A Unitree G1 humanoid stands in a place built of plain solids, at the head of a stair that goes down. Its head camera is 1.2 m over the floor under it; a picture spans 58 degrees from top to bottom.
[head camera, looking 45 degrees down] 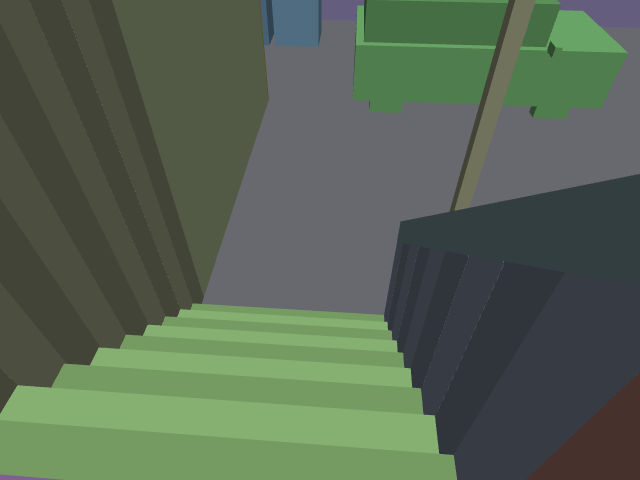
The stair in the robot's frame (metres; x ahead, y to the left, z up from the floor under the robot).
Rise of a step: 0.20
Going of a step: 0.20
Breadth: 1.60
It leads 4 degrees to the right of straight ahead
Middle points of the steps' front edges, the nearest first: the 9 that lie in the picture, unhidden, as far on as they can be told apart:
0.53 0.39 -0.19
0.73 0.38 -0.39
0.93 0.36 -0.58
1.14 0.35 -0.78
1.34 0.33 -0.97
1.54 0.32 -1.17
1.74 0.30 -1.36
1.94 0.29 -1.56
2.14 0.27 -1.75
